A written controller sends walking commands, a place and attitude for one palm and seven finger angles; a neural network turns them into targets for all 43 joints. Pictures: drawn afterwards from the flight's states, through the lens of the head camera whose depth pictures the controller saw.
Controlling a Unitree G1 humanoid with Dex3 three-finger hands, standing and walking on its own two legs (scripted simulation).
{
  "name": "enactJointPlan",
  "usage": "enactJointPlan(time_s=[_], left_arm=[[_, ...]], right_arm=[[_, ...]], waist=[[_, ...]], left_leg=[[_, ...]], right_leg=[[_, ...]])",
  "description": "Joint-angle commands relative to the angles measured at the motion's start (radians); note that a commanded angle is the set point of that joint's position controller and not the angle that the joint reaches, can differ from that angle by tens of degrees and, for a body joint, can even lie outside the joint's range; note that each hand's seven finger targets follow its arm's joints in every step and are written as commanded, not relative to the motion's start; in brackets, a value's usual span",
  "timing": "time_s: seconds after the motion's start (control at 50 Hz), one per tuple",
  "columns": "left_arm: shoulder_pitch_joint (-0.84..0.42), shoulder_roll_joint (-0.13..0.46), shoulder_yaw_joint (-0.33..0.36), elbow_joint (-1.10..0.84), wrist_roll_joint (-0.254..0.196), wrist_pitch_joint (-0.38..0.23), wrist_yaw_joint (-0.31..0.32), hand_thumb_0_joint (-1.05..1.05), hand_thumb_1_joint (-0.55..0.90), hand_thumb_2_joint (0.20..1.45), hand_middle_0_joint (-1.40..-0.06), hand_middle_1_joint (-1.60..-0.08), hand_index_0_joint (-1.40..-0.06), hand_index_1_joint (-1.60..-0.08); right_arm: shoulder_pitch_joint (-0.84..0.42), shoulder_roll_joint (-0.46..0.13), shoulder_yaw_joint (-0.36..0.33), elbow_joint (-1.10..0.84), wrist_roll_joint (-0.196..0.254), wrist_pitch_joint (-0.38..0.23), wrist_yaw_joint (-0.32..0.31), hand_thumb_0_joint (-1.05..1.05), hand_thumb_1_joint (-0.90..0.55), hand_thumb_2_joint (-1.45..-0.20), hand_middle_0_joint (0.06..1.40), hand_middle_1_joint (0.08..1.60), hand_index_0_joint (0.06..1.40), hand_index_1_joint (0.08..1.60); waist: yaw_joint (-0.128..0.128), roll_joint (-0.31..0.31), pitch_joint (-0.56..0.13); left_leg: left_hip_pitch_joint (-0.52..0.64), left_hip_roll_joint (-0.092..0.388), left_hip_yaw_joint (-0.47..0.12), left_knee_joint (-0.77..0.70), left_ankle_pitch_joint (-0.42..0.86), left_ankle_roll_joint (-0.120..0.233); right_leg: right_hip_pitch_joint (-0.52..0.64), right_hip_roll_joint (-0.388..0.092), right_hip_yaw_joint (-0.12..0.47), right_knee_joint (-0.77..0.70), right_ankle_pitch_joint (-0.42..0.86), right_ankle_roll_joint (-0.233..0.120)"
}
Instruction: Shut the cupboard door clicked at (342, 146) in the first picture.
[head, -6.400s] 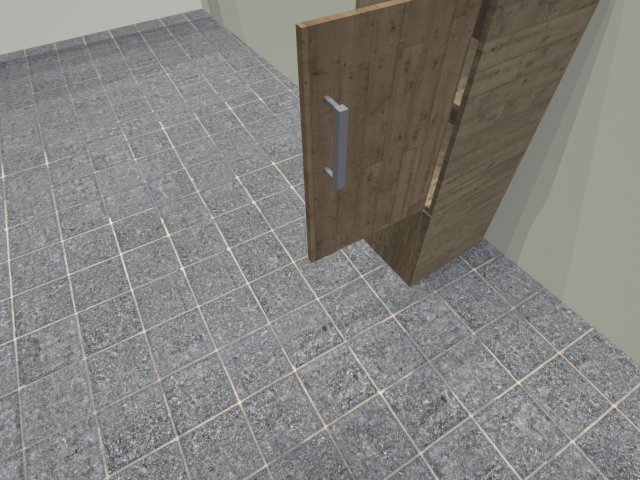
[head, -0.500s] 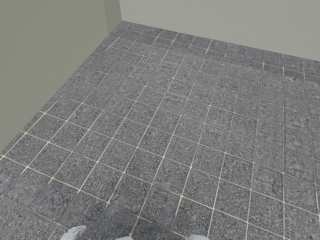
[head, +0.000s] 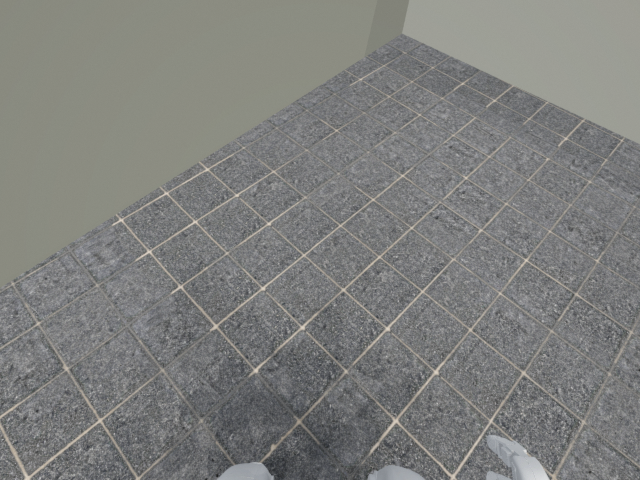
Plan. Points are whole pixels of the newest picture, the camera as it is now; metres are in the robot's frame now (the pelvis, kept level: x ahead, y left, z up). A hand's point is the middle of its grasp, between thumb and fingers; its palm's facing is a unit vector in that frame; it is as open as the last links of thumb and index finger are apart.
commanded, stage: walk to a spot facing it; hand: left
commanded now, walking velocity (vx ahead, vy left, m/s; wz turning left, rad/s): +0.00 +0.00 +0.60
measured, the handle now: out of the picture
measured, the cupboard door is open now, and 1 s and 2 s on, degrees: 87 87 87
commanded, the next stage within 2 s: none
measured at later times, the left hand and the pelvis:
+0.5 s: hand out of the picture +0.03 +0.15 -0.15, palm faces +0.32 -0.92 -0.21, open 7.4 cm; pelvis +0.02 -0.05 +0.01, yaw +19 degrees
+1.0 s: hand out of the picture -0.01 +0.14 -0.14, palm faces +0.58 -0.76 -0.29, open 7.4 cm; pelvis +0.04 -0.09 +0.01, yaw +37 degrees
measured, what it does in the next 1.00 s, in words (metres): steps on the spot, turning left: right foot, then left foot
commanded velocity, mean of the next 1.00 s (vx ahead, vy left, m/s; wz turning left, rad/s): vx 0.00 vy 0.00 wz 0.60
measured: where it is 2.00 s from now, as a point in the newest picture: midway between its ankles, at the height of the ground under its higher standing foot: outside the picture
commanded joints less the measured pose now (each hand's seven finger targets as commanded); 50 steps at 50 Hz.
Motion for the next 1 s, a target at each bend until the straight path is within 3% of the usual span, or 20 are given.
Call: enactJointPlan(time_s=[0.0, 0.1, 0.16, 0.2, 0.22, 0.3, 0.4, 0.48, 0.5, 0.52, 0.54, 0.58, 0.64, 0.74, 0.8, 0.82, 0.84, 0.86, 0.9, 0.98], left_arm=[[-0.057, 0.090, 0.031, -0.116, 0.005, -0.023, -0.007, 0.000, 0.900, 0.900, -0.200, -0.300, -0.200, -0.300], [-0.040, 0.069, 0.028, -0.124, 0.002, -0.025, -0.011, 0.000, 0.900, 0.900, -0.200, -0.300, -0.200, -0.300], [0.062, 0.087, 0.037, -0.107, 0.002, -0.044, -0.007, 0.000, 0.900, 0.900, -0.200, -0.300, -0.200, -0.300], [0.094, 0.244, 0.065, -0.116, 0.024, -0.062, 0.008, 0.000, 0.900, 0.900, -0.200, -0.300, -0.200, -0.300], [0.067, 0.238, 0.055, -0.131, 0.017, -0.062, 0.011, 0.000, 0.900, 0.900, -0.200, -0.300, -0.200, -0.300], [-0.063, 0.125, 0.029, -0.157, 0.017, -0.061, 0.017, 0.000, 0.900, 0.900, -0.200, -0.300, -0.200, -0.300], [0.056, 0.176, 0.046, -0.104, 0.017, -0.069, 0.014, 0.000, 0.900, 0.900, -0.200, -0.300, -0.200, -0.300], [0.007, 0.172, 0.053, -0.103, 0.004, -0.060, 0.006, 0.000, 0.900, 0.900, -0.200, -0.300, -0.200, -0.300], [0.006, 0.129, 0.051, -0.132, -0.004, -0.052, 0.001, 0.000, 0.900, 0.900, -0.200, -0.300, -0.200, -0.300], [-0.050, 0.061, 0.024, -0.179, -0.006, -0.046, -0.002, 0.000, 0.900, 0.900, -0.200, -0.300, -0.200, -0.300], [-0.112, 0.097, 0.026, -0.195, 0.007, -0.033, 0.005, 0.000, 0.900, 0.900, -0.200, -0.300, -0.200, -0.300], [-0.131, 0.079, 0.030, -0.162, 0.003, -0.032, 0.002, 0.000, 0.900, 0.900, -0.200, -0.300, -0.200, -0.300], [-0.086, 0.068, 0.031, -0.126, 0.003, -0.023, -0.010, 0.000, 0.900, 0.900, -0.200, -0.300, -0.200, -0.300], [-0.074, 0.060, 0.028, -0.129, 0.000, -0.024, -0.008, 0.000, 0.900, 0.900, -0.200, -0.300, -0.200, -0.300], [0.032, 0.081, 0.038, -0.108, -0.002, -0.038, -0.003, 0.000, 0.900, 0.900, -0.200, -0.300, -0.200, -0.300], [0.069, 0.138, 0.051, -0.107, 0.007, -0.049, 0.005, 0.000, 0.900, 0.900, -0.200, -0.300, -0.200, -0.300], [0.076, 0.225, 0.067, -0.115, 0.022, -0.056, 0.012, 0.000, 0.900, 0.900, -0.200, -0.300, -0.200, -0.300], [0.033, 0.228, 0.052, -0.133, 0.013, -0.051, 0.011, 0.000, 0.900, 0.900, -0.200, -0.300, -0.200, -0.300], [-0.070, 0.153, 0.041, -0.158, 0.012, -0.053, 0.018, 0.000, 0.900, 0.900, -0.200, -0.300, -0.200, -0.300], [-0.030, 0.134, 0.035, -0.139, 0.017, -0.065, 0.017, 0.000, 0.900, 0.900, -0.200, -0.300, -0.200, -0.300]], right_arm=[[0.062, -0.200, -0.056, -0.034, -0.011, -0.008, -0.033, 0.000, -0.900, -0.900, 0.200, 0.300, 0.200, 0.300], [0.042, -0.209, -0.066, -0.037, -0.017, 0.001, -0.025, 0.000, -0.900, -0.900, 0.200, 0.300, 0.200, 0.300], [-0.002, -0.189, -0.069, -0.056, -0.006, 0.009, -0.022, 0.000, -0.900, -0.900, 0.200, 0.300, 0.200, 0.300], [-0.003, -0.075, -0.054, -0.096, 0.005, 0.008, -0.009, 0.000, -0.900, -0.900, 0.200, 0.300, 0.200, 0.300], [0.007, -0.110, -0.056, -0.096, -0.002, 0.011, -0.004, 0.000, -0.900, -0.900, 0.200, 0.300, 0.200, 0.300], [0.021, -0.060, -0.044, -0.044, 0.000, 0.028, 0.010, 0.000, -0.900, -0.900, 0.200, 0.300, 0.200, 0.300], [-0.019, -0.024, -0.021, -0.045, 0.009, 0.011, 0.014, 0.000, -0.900, -0.900, 0.200, 0.300, 0.200, 0.300], [0.095, -0.076, -0.033, -0.019, 0.004, 0.003, 0.009, 0.000, -0.900, -0.900, 0.200, 0.300, 0.200, 0.300], [0.164, -0.170, -0.057, -0.013, -0.006, -0.007, 0.005, 0.000, -0.900, -0.900, 0.200, 0.300, 0.200, 0.300], [0.236, -0.267, -0.081, -0.001, -0.010, -0.003, -0.005, 0.000, -0.900, -0.900, 0.200, 0.300, 0.200, 0.300], [0.271, -0.263, -0.079, 0.020, -0.011, 0.000, -0.014, 0.000, -0.900, -0.900, 0.200, 0.300, 0.200, 0.300], [0.170, -0.210, -0.068, -0.005, -0.012, -0.009, -0.034, 0.000, -0.900, -0.900, 0.200, 0.300, 0.200, 0.300], [0.109, -0.184, -0.056, -0.016, -0.013, -0.012, -0.036, 0.000, -0.900, -0.900, 0.200, 0.300, 0.200, 0.300], [0.089, -0.197, -0.067, -0.020, -0.018, 0.002, -0.028, 0.000, -0.900, -0.900, 0.200, 0.300, 0.200, 0.300], [0.034, -0.184, -0.070, -0.043, -0.009, 0.013, -0.024, 0.000, -0.900, -0.900, 0.200, 0.300, 0.200, 0.300], [0.031, -0.137, -0.066, -0.058, 0.000, 0.015, -0.019, 0.000, -0.900, -0.900, 0.200, 0.300, 0.200, 0.300], [0.032, -0.071, -0.056, -0.079, 0.004, 0.012, -0.013, 0.000, -0.900, -0.900, 0.200, 0.300, 0.200, 0.300], [0.023, -0.106, -0.060, -0.083, -0.007, 0.013, -0.006, 0.000, -0.900, -0.900, 0.200, 0.300, 0.200, 0.300], [0.043, -0.100, -0.066, -0.047, -0.007, 0.033, 0.001, 0.000, -0.900, -0.900, 0.200, 0.300, 0.200, 0.300], [0.012, -0.047, -0.038, -0.038, 0.005, 0.025, 0.013, 0.000, -0.900, -0.900, 0.200, 0.300, 0.200, 0.300]], waist=[[-0.039, 0.233, -0.160], [-0.030, 0.221, -0.151], [0.025, 0.165, -0.177], [0.054, -0.293, -0.166], [0.043, -0.228, -0.169], [-0.031, -0.208, -0.114], [0.031, -0.159, -0.178], [-0.041, -0.089, -0.205], [-0.078, 0.146, -0.252], [-0.121, 0.401, -0.239], [-0.135, 0.256, -0.240], [-0.086, 0.278, -0.190], [-0.043, 0.202, -0.161], [-0.040, 0.219, -0.154], [0.015, 0.184, -0.156], [0.036, 0.027, -0.157], [0.048, -0.276, -0.146], [0.032, -0.209, -0.127], [-0.025, -0.222, -0.085], [-0.007, -0.150, -0.120]], left_leg=[[0.154, 0.257, -0.283, -0.250, 0.426, 0.130], [0.047, 0.207, -0.306, -0.250, 0.246, 0.112], [-0.071, 0.142, -0.303, -0.139, 0.176, 0.058], [-0.293, -0.084, -0.067, 0.305, -0.299, -0.073], [-0.249, -0.026, -0.122, 0.505, -0.315, -0.055], [-0.205, 0.030, -0.061, 0.502, -0.181, -0.090], [-0.117, -0.009, 0.038, 0.131, -0.172, -0.089], [0.142, 0.006, 0.022, -0.171, 0.088, -0.056], [0.317, 0.193, -0.213, -0.227, 0.338, 0.026], [0.378, 0.429, -0.508, -0.257, 0.734, 0.192], [0.323, 0.427, -0.485, -0.245, 0.572, 0.230], [0.225, 0.320, -0.406, -0.250, 0.448, 0.178], [0.153, 0.232, -0.319, -0.271, 0.363, 0.124], [0.067, 0.203, -0.368, -0.274, 0.219, 0.119], [-0.095, 0.147, -0.372, -0.192, 0.118, 0.072], [-0.212, 0.057, -0.304, -0.055, -0.009, 0.015], [-0.333, -0.092, -0.104, 0.219, -0.250, -0.069], [-0.270, -0.042, -0.136, 0.440, -0.295, -0.056], [-0.249, 0.012, -0.131, 0.614, -0.191, -0.063], [-0.177, 0.014, -0.027, 0.321, -0.186, -0.096]], right_leg=[[-0.142, 0.018, 0.106, 0.093, 0.088, 0.016], [0.034, 0.084, 0.061, -0.214, 0.100, 0.002], [0.264, 0.105, 0.047, -0.525, 0.282, -0.010], [0.342, -0.335, 0.510, -0.808, 0.319, -0.180], [0.228, -0.372, 0.482, -0.791, 0.305, -0.248], [0.197, -0.197, 0.142, -0.694, 0.628, -0.181], [0.393, -0.223, 0.080, -0.582, 0.937, -0.181], [0.246, -0.205, -0.010, -0.417, 0.768, -0.093], [0.036, -0.121, -0.071, -0.225, 0.473, -0.025], [-0.191, 0.002, -0.041, -0.006, -0.133, 0.029], [-0.200, 0.005, 0.073, 0.097, -0.114, 0.008], [-0.215, 0.002, 0.118, 0.127, 0.019, 0.008], [-0.129, 0.037, 0.105, 0.028, 0.106, 0.007], [0.030, 0.096, 0.075, -0.234, 0.109, -0.007], [0.276, 0.113, 0.062, -0.522, 0.254, -0.019], [0.378, -0.015, 0.199, -0.703, 0.186, -0.056], [0.388, -0.298, 0.498, -0.827, 0.177, -0.171], [0.229, -0.361, 0.476, -0.831, 0.211, -0.236], [0.138, -0.255, 0.338, -0.788, 0.255, -0.215], [0.290, -0.200, 0.107, -0.664, 0.732, -0.185]])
